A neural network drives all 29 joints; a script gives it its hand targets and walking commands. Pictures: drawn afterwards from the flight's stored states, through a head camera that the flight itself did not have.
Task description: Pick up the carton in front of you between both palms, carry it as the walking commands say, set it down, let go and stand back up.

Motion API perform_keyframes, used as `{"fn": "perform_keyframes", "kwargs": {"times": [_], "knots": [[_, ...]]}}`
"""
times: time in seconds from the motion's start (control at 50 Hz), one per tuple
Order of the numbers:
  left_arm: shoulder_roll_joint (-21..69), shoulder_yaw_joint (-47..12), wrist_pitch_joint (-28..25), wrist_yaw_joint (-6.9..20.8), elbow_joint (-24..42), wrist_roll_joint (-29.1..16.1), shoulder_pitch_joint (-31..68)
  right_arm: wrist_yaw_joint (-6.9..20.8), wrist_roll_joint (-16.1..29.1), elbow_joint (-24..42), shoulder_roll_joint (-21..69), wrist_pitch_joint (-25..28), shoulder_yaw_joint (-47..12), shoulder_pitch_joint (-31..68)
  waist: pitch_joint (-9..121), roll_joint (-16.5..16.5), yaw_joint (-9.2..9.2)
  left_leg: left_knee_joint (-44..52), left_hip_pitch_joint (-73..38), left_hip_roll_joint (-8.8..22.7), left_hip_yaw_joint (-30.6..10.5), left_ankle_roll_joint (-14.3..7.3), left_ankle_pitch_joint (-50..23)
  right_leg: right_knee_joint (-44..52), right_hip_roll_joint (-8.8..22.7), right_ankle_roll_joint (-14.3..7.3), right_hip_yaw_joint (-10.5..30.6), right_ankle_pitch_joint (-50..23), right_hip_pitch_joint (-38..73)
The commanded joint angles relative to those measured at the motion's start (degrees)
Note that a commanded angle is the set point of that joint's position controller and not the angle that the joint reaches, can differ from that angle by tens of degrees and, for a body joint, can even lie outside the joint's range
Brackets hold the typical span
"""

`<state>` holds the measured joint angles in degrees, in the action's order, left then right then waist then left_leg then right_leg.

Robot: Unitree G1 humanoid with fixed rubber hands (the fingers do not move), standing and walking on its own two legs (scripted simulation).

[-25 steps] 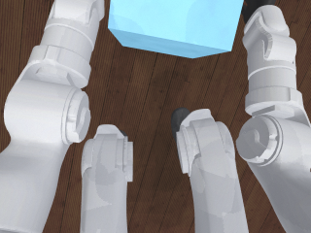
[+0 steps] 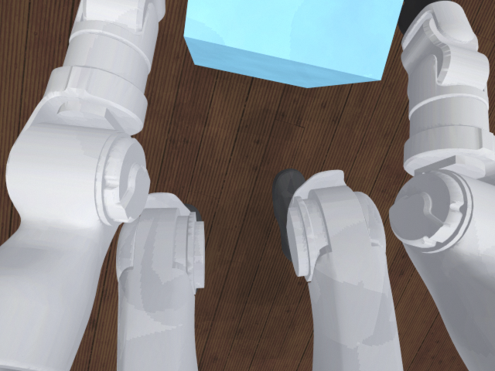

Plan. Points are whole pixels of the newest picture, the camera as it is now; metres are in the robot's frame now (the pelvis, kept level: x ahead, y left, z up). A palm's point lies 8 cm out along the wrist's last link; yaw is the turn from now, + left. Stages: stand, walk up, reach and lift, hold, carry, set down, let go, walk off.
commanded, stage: set down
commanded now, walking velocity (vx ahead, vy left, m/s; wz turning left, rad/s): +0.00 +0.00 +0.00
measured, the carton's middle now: out of the picture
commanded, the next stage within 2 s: let go in 1.44 s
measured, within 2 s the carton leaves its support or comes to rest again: neither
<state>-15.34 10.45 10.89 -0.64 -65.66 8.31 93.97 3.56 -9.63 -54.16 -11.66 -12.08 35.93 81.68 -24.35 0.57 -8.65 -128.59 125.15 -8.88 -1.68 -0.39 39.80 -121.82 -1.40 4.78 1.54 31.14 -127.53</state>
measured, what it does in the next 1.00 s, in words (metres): rises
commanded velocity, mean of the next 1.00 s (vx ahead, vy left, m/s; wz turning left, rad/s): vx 0.00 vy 0.00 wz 0.00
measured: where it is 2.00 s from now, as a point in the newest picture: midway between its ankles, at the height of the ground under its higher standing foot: (239, 248)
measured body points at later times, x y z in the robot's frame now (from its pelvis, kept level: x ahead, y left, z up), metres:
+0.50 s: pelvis -0.01 -0.02 -0.01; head +0.37 -0.03 +0.21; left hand +0.62 +0.08 -0.16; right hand +0.53 -0.28 -0.17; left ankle +0.08 +0.09 -0.34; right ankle +0.13 -0.14 -0.34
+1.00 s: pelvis +0.00 -0.01 +0.10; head +0.35 -0.02 +0.38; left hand +0.63 +0.09 +0.00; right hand +0.53 -0.29 +0.00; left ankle +0.08 +0.09 -0.34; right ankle +0.13 -0.14 -0.34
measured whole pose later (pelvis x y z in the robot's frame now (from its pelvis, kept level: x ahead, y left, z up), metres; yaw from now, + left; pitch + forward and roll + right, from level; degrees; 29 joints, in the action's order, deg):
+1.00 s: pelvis +0.00 -0.01 +0.10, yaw +0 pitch +46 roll -1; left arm -26.8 2.3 16.0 -1.1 -61.1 -3.1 89.4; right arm -7.0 6.1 -45.8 -13.2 -14.0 22.1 74.0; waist -5.7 1.9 -10.3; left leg -104.8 117.8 -3.9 -1.4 -0.1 33.4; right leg -99.6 -0.5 0.9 -0.1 25.1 -121.0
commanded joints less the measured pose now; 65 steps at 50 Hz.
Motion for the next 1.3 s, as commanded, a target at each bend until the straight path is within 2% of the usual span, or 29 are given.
{"fn": "perform_keyframes", "kwargs": {"times": [0.0, 0.04, 0.06, 0.1, 0.14, 0.22, 0.3, 0.4, 0.48, 0.54, 0.62, 0.72, 0.78, 0.92, 1.0, 1.16, 1.28], "knots": [[25.69, -6.82, 0.29, 6.66, -0.14, -0.88, 14.28, 6.34, 1.07, -1.58, 26.11, 0.86, -8.44, 18.92, 42.12, 9.08, -1.85, 14.45, -18.08, 2.24, -1.28, -0.03, -16.11, 3.63, -2.34, -2.72, -5.04, -14.05, 20.27], [16.84, -5.73, -0.36, 4.74, 0.90, -0.88, 13.25, 4.13, 0.59, -2.32, 17.85, 2.09, -5.28, 15.36, 43.50, 9.12, -2.47, 14.53, -20.35, 3.10, -1.61, 0.76, -17.89, 3.36, -1.65, -2.30, -5.70, -15.14, 21.30], [8.99, -5.45, -0.86, 2.87, 1.46, -1.18, 12.73, 2.00, 0.27, -2.64, 10.14, 3.27, -3.12, 12.62, 44.78, 9.13, -3.09, 14.65, -21.46, 3.74, -1.88, 1.30, -18.93, 3.21, -1.21, -2.02, -6.09, -16.02, 21.97], [-5.06, -6.66, -2.13, -0.64, 3.17, -3.61, 13.55, -2.19, 1.78, -3.94, -3.74, 6.03, -1.19, 9.64, 47.84, 9.06, -4.23, 14.59, -24.28, 4.83, -2.97, 1.89, -21.51, 3.02, -0.59, -1.63, -6.16, -18.43, 23.18], [-12.26, -9.28, -3.08, -3.09, 3.98, -7.55, 17.12, -5.76, 4.84, -4.35, -11.69, 8.53, -2.02, 10.98, 53.04, 9.16, -5.55, 13.58, -26.22, 5.41, -4.01, 2.40, -24.45, 2.89, -0.08, -1.54, -5.87, -21.71, 24.83], [-12.55, -16.13, -4.20, -3.48, 5.64, -15.43, 22.03, -7.40, 11.90, -6.57, -14.30, 10.82, -7.55, 13.98, 60.42, 11.39, -7.29, 11.09, -28.78, 6.57, -4.09, 2.69, -28.86, 2.45, 0.99, -2.50, -5.04, -27.24, 26.87], [-13.14, -19.61, -4.21, -2.52, 6.87, -20.62, 23.44, -7.89, 16.99, -5.41, -15.65, 10.84, -12.58, 16.55, 66.98, 11.46, -8.74, 9.76, -28.18, 6.83, -2.55, 2.25, -26.21, 3.05, 1.80, -3.55, -4.06, -30.59, 33.76], [-17.91, -18.61, -3.05, -2.52, 6.73, -20.85, 23.60, -9.83, 20.32, -0.46, -16.57, 8.92, -15.81, 17.95, 75.91, 10.00, -7.77, 10.07, -26.63, 6.50, 0.44, 1.41, -19.84, 4.49, 1.14, -3.60, -3.22, -32.24, 45.99], [-20.26, -16.51, -1.34, -3.05, 9.56, -19.54, 24.40, -11.94, 22.03, 5.02, -15.57, 6.30, -18.29, 17.14, 85.39, 9.10, -6.55, 12.55, -27.95, 5.14, 2.89, 0.56, -16.89, 7.34, 0.06, -3.53, -3.50, -32.25, 55.94], [-20.63, -14.18, 0.62, -3.07, 8.82, -18.38, 23.29, -13.17, 21.70, 7.16, -13.95, 3.80, -18.99, 15.88, 85.67, 7.53, -5.77, 15.73, -27.34, 4.37, 3.67, -0.19, -14.06, 10.44, -0.41, -3.29, -4.11, -29.00, 56.89], [-19.25, -10.53, 1.46, -1.81, 3.09, -15.93, 18.97, -13.10, 18.88, 6.29, -10.16, 2.18, -17.59, 13.92, 76.12, 4.85, -4.60, 19.78, -21.55, 4.31, 3.02, -0.56, -10.81, 14.06, -0.44, -2.59, -4.30, -23.99, 50.34], [-18.23, -6.91, 1.05, -0.83, 1.24, -12.38, 15.77, -12.00, 15.88, 7.72, -8.00, 1.80, -15.39, 11.57, 75.21, 3.91, -3.66, 24.64, -19.95, 4.13, 2.81, -0.61, -11.52, 17.95, -0.67, -1.71, -4.82, -24.34, 48.14], [-17.89, -6.23, 1.28, -0.73, 3.09, -11.31, 15.68, -11.55, 15.09, 9.20, -8.30, 1.34, -14.31, 10.00, 78.12, 5.59, -4.22, 27.28, -24.00, 3.76, 2.77, -0.33, -13.04, 20.68, -0.88, -1.63, -5.51, -24.60, 46.92], [-16.14, -7.90, 3.78, -0.51, 11.16, -11.53, 16.04, -10.76, 15.56, 14.62, -10.64, -0.58, -13.07, 5.77, 89.08, 11.95, -6.83, 33.14, -39.88, 2.92, 2.72, 1.14, -20.46, 27.52, -1.50, -2.26, -7.34, -28.07, 46.71], [-15.43, -7.61, 5.42, -0.38, 14.19, -10.98, 14.47, -9.97, 15.93, 17.57, -11.08, -1.85, -12.82, 3.48, 92.28, 13.45, -6.83, 36.92, -46.58, 2.67, 2.42, 1.62, -24.98, 31.66, -1.96, -2.38, -7.80, -30.53, 48.15], [-15.07, -3.74, 5.74, 0.46, 14.12, -8.22, 8.81, -8.53, 15.40, 18.52, -9.01, -2.54, -13.03, -0.69, 90.13, 10.62, -5.02, 45.91, -49.15, 2.47, 2.09, 1.47, -28.47, 40.20, -2.15, -1.82, -6.96, -34.64, 55.25], [-14.57, -2.14, 4.54, 1.62, 12.89, -7.13, 5.82, -8.21, 13.56, 18.67, -7.57, -1.82, -12.20, -3.13, 88.07, 9.01, -4.95, 53.35, -51.46, 2.33, 1.97, 1.47, -29.28, 47.23, -2.07, -1.39, -6.37, -36.83, 61.46]]}}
